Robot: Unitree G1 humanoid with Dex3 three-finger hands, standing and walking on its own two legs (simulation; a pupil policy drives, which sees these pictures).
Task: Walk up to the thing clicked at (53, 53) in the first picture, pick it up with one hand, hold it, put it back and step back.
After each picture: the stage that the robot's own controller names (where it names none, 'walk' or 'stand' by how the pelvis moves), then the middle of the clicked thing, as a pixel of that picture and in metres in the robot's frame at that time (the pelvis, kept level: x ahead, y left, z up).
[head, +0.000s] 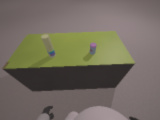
stand; (49, 47) +0.62 +0.43 -0.01
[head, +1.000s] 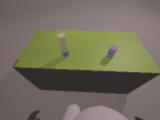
walk; (63, 47) +0.58 +0.25 +0.02
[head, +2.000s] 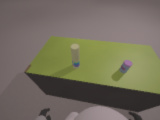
stand; (75, 57) +0.51 +0.16 -0.01
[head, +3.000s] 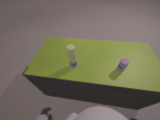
stand; (72, 57) +0.50 +0.18 -0.01
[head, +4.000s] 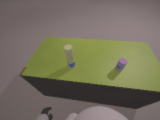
stand; (70, 58) +0.50 +0.19 -0.01
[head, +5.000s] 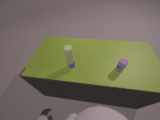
stand; (70, 58) +0.49 +0.19 -0.01
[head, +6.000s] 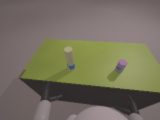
rise first; (70, 60) +0.48 +0.20 -0.01
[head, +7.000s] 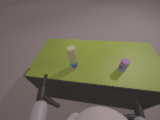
go down; (72, 58) +0.49 +0.19 -0.01
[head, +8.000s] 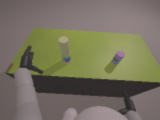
go down; (65, 51) +0.51 +0.18 +0.02
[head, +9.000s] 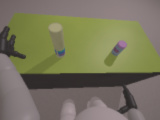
go down; (58, 43) +0.50 +0.18 +0.07
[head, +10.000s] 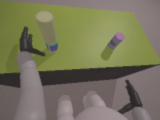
close in; (50, 36) +0.51 +0.19 +0.09
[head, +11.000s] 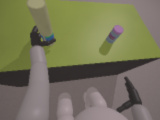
close; (44, 27) +0.56 +0.19 +0.11
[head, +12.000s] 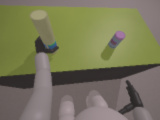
lift; (47, 36) +0.51 +0.19 +0.10
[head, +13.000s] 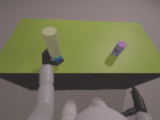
lift; (54, 49) +0.43 +0.20 +0.11
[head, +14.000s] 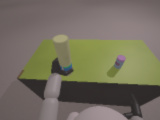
hold; (64, 58) +0.33 +0.16 +0.20
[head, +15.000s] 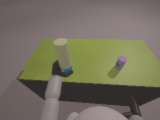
hold; (64, 60) +0.33 +0.16 +0.17
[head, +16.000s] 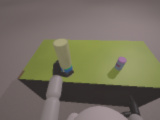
crouch; (65, 60) +0.33 +0.16 +0.17
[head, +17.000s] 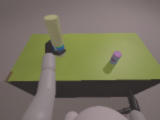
crouch; (56, 39) +0.47 +0.19 +0.19
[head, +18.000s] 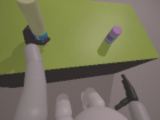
lower; (37, 25) +0.56 +0.21 +0.11
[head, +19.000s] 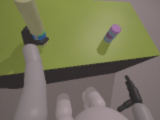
lower; (35, 25) +0.56 +0.21 +0.11
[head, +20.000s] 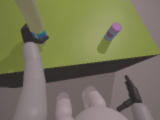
lower; (35, 23) +0.57 +0.21 +0.11
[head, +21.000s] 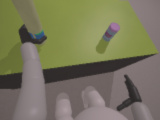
lower; (33, 24) +0.57 +0.22 +0.11
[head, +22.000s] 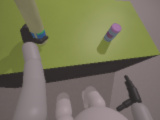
rest; (34, 23) +0.57 +0.21 +0.11
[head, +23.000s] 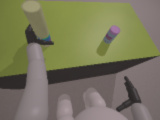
open; (41, 29) +0.55 +0.19 +0.10
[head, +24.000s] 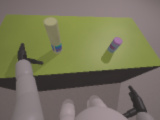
sink last; (54, 38) +0.54 +0.19 +0.07
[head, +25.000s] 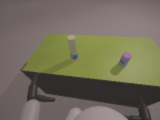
stand; (73, 49) +0.56 +0.19 +0.04
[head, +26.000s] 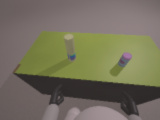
stand; (70, 49) +0.53 +0.18 +0.05
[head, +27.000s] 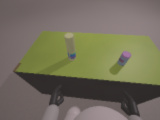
stand; (70, 48) +0.54 +0.18 +0.05
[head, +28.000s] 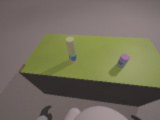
stand; (71, 51) +0.54 +0.19 +0.02
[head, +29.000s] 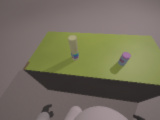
walk; (74, 49) +0.57 +0.17 +0.00
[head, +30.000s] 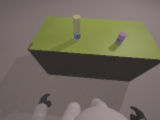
walk; (77, 29) +0.77 +0.16 +0.01
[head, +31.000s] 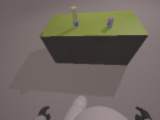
walk; (75, 18) +1.08 +0.28 +0.01
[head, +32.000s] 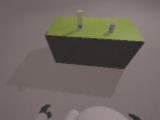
stand; (79, 21) +1.15 +0.19 +0.00
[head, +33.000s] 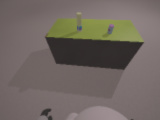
stand; (79, 22) +1.16 +0.18 -0.01
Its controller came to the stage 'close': yes
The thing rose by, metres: 0.19
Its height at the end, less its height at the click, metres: +0.00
